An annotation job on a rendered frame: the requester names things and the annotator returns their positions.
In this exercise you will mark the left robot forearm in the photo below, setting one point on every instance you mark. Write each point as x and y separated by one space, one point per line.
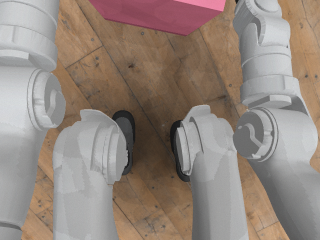
27 33

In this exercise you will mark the left robot shin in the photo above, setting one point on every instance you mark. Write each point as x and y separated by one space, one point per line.
86 115

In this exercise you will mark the left robot upper arm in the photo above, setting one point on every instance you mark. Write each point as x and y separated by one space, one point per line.
31 102

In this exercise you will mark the robot right foot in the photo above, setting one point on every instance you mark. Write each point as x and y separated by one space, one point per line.
173 134

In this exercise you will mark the carton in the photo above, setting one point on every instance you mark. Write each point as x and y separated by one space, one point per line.
179 17

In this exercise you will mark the right robot forearm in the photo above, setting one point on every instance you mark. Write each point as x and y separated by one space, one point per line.
266 57

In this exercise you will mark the right robot upper arm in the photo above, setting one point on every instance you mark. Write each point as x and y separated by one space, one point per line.
278 144

